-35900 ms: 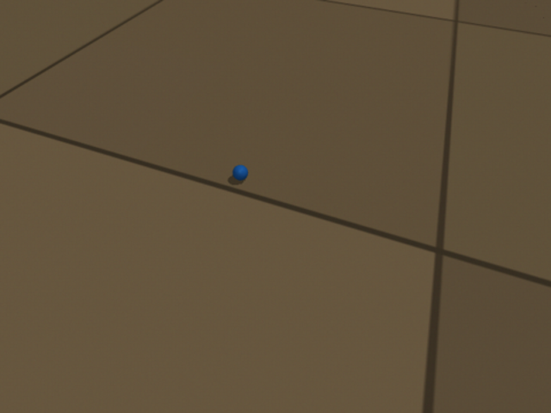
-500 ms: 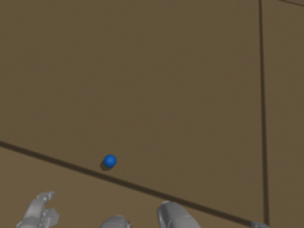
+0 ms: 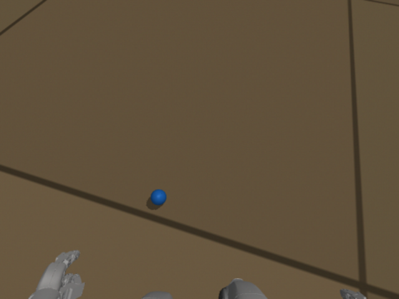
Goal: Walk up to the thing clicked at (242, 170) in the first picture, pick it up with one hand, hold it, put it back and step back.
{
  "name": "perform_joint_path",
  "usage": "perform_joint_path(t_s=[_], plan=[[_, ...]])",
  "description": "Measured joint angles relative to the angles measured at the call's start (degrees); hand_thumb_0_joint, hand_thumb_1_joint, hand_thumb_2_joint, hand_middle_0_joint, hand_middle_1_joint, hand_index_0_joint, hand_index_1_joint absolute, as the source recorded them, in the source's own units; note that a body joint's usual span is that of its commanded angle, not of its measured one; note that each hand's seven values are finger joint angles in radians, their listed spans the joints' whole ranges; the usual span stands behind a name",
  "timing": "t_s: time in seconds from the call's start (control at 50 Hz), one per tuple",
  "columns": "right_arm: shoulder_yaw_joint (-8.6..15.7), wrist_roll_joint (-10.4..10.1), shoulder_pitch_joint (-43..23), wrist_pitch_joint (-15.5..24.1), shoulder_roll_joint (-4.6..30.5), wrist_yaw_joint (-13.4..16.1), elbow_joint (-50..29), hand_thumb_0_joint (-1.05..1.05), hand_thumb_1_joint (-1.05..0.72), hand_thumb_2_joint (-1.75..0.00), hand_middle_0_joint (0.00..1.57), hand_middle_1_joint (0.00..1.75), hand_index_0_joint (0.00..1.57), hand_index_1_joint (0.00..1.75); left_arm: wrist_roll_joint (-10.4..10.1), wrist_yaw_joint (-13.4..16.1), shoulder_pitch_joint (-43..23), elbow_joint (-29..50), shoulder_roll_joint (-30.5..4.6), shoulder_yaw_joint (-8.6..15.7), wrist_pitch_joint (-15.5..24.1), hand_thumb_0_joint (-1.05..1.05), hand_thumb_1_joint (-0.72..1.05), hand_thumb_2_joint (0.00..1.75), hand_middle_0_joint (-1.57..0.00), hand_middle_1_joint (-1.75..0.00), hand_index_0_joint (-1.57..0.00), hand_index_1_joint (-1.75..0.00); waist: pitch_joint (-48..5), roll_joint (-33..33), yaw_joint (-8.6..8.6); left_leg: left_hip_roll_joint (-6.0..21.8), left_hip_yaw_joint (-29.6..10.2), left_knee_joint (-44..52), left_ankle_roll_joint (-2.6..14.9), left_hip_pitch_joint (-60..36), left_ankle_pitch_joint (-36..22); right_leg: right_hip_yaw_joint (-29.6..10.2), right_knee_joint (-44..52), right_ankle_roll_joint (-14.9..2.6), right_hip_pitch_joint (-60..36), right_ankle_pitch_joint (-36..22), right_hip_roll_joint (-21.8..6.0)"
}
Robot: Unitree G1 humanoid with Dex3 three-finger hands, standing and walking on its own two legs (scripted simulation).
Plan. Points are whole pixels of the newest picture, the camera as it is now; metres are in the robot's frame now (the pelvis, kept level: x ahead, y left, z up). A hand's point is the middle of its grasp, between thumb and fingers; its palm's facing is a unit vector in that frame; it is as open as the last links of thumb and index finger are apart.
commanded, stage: step back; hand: left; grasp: from above
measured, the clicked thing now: (158, 197) +0.59 +0.20 -0.71
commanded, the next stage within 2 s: none
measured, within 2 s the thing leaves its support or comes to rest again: neither
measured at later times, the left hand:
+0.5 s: hand out of the picture -0.07 +0.23 -0.14, palm faces -0.09 -0.92 -0.39, open 7.4 cm
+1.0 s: hand out of the picture -0.21 +0.21 -0.14, palm faces -0.01 -0.93 -0.38, open 7.4 cm
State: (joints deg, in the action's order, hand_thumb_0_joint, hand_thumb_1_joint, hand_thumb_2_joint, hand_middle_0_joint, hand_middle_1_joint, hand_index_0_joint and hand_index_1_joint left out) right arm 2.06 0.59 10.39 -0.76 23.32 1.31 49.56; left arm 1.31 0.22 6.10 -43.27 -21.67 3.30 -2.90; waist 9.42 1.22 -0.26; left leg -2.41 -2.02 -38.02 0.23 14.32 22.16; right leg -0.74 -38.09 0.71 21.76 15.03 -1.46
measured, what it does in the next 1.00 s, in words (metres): walks backwards: right foot, then left foot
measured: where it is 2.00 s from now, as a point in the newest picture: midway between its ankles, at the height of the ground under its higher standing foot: outside the picture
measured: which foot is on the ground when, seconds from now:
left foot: down 0.00-0.46, up 0.48-0.74, down 0.76-1.00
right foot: down 0.00-0.02, up 0.04-0.40, down 0.42-0.76, up 0.78-1.00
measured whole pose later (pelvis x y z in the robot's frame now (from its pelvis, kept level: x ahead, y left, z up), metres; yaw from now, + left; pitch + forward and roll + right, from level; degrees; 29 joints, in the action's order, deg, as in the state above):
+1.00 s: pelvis -0.33 -0.06 +0.00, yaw -1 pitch -2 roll -1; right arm 1.8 2.6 8.9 -1.0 21.7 1.4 47.5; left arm 0.8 0.0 7.5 -45.7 -22.9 4.5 -4.3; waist 9.4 1.4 0.4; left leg 2.0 -0.7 -36.2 0.6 21.9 12.8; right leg -5.4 -60.7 0.5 22.5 31.4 3.3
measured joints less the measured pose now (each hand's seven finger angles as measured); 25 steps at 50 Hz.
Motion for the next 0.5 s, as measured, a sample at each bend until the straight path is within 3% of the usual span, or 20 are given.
perform_joint_path(t_s=[0.04, 0.08, 0.1, 0.16, 0.22, 0.32, 0.4, 0.44, 0.46, 0.5], plan=[[0.25, 0.95, -0.67, 0.19, -1.19, -0.22, 0.52, 0.00, -0.90, -0.90, 0.20, 0.30, 0.20, 0.30, -0.35, 0.01, -1.06, 0.05, -1.07, 0.36, -0.56, 0.00, 0.90, 0.90, -0.21, -0.30, -0.20, -0.30, 1.42, 2.77, 0.87, -1.26, 1.63, 1.09, 1.39, -0.49, -1.72, -2.35, -3.60, -0.60, 1.57, 3.44, -0.43], [-0.13, 1.31, -0.74, 0.35, -1.61, -0.81, 0.22, 0.00, -0.90, -0.90, 0.20, 0.30, 0.20, 0.30, -0.20, 0.37, -1.13, -0.97, -1.10, 0.65, -1.18, 0.00, 0.90, 0.90, -0.21, -0.30, -0.20, -0.30, 1.39, 2.18, 0.15, -0.15, 0.96, 0.65, 1.97, 0.56, -2.29, -5.34, -12.01, -1.32, 3.69, 12.57, 3.75], [-0.34, 1.35, -0.68, 0.52, -1.89, -0.82, 0.11, 0.00, -0.90, -0.90, 0.20, 0.30, 0.20, 0.30, -0.30, 0.48, -1.04, -1.45, -1.24, 0.77, -1.46, 0.00, 0.90, 0.90, -0.21, -0.30, -0.20, -0.30, 1.22, 1.98, -0.20, 0.41, 0.55, 1.41, 1.98, 0.78, -3.17, -6.60, -16.99, -1.66, 4.73, 14.44, 5.72], [-0.65, 1.35, -0.72, 0.54, -2.44, -0.49, -0.41, 0.01, -0.90, -0.90, 0.20, 0.30, 0.20, 0.30, -0.66, 0.39, 0.03, -1.98, -1.68, 1.27, -1.39, 0.00, 0.90, 0.90, -0.21, -0.30, -0.20, -0.30, 0.54, 1.88, 0.06, 1.77, 0.59, 4.26, 1.86, 1.45, -6.12, -8.13, -28.49, -1.76, 6.66, 14.38, 8.63], [-0.42, 1.31, -1.30, 0.60, -2.64, -0.17, -1.59, 0.01, -0.90, -0.90, 0.20, 0.30, 0.21, 0.30, -0.45, 0.18, 1.86, -2.21, -2.16, 1.88, -1.27, 0.00, 0.90, 0.90, -0.21, -0.30, -0.20, -0.30, 0.31, 1.91, 0.58, 2.83, 1.32, 5.30, 1.70, 2.67, -8.05, -8.62, -31.90, -0.30, 5.42, 13.53, 8.52], [-0.28, 1.26, -2.70, 0.92, -2.32, 0.04, -4.16, 0.00, -0.90, -0.90, 0.20, 0.30, 0.21, 0.30, -0.31, -0.20, 4.07, -3.27, -2.79, 2.27, -1.60, 0.00, 0.90, 0.90, -0.21, -0.30, -0.20, -0.30, 0.91, 1.76, 0.93, 4.48, 2.80, 4.01, 1.10, 5.75, -9.98, -7.59, -22.05, 1.09, -0.09, 14.21, 5.21], [-0.25, 1.41, -3.45, 0.22, -0.97, -0.37, -5.24, 0.00, -0.90, -0.90, 0.20, 0.30, 0.21, 0.30, -0.22, -0.92, 4.61, -4.17, -2.44, 2.10, -1.08, 0.01, 0.90, 0.90, -0.21, -0.30, -0.20, -0.30, 0.93, 0.59, 1.09, 5.82, 3.25, 1.39, -0.37, 9.53, -11.26, -3.69, -6.53, -0.33, -5.93, 11.16, 2.30], [0.10, 1.09, -3.76, -0.44, 0.26, -0.41, -4.91, 0.00, -0.90, -0.90, 0.20, 0.30, 0.21, 0.30, 0.16, -1.20, 4.70, -4.90, -1.33, 2.16, -0.43, 0.00, 0.90, 0.90, -0.21, -0.30, -0.20, -0.30, 0.94, -1.75, 0.88, 7.07, 2.05, -0.65, -1.29, 11.70, -11.73, -1.67, -0.32, -0.67, -8.22, 7.96, 2.93], [0.50, 0.79, -3.71, -0.86, 0.73, -0.24, -4.36, 0.00, -0.90, -0.90, 0.20, 0.30, 0.21, 0.30, 0.45, -1.43, 4.84, -5.00, -0.48, 2.00, -0.33, 0.00, 0.90, 0.90, -0.21, -0.30, -0.20, -0.30, 1.02, -3.18, 0.37, 6.51, -0.16, -1.97, -1.05, 12.64, -9.16, -0.60, -0.68, -0.66, -7.88, 7.53, 3.44], [0.95, 0.38, -2.81, -1.74, 0.55, 0.35, -2.90, 0.00, -0.90, -0.90, 0.20, 0.30, 0.20, 0.30, 0.78, -1.88, 5.94, -4.45, 0.14, 1.38, -0.42, 0.00, 0.90, 0.90, -0.21, -0.30, -0.20, -0.30, -0.10, -2.38, 1.17, 2.08, -2.81, -10.47, -0.97, 15.07, 1.25, -1.10, -2.15, -1.18, -6.05, 7.11, 2.09]])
